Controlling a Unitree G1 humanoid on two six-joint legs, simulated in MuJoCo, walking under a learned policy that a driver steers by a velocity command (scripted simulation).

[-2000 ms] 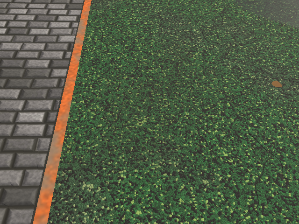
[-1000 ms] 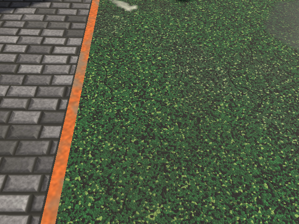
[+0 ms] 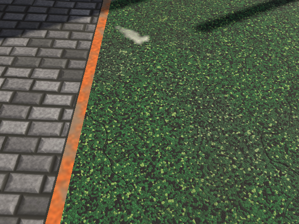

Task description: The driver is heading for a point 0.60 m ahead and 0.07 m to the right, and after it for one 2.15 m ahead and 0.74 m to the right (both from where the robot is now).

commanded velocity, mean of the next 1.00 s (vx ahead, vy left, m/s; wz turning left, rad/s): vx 0.41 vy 0.00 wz -0.11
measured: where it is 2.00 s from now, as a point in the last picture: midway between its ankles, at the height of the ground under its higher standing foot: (170, 202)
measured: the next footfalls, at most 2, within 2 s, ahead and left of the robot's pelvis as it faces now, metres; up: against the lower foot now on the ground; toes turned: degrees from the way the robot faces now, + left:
right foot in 0.48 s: +0.44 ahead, -0.15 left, +0.00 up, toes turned -3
left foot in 0.96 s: +0.68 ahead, +0.05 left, +0.00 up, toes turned -8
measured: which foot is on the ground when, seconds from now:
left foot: down 0.00-0.48, up 0.50-0.94, down 0.96-1.00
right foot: up 0.00-0.46, down 0.48-0.96, up 0.98-1.00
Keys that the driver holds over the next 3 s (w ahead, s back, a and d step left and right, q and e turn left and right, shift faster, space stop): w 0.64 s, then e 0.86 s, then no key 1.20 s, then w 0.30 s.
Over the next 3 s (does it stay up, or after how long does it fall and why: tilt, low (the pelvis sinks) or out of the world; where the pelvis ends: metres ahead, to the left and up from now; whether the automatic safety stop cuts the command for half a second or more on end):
stays up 0.59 -0.11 0.00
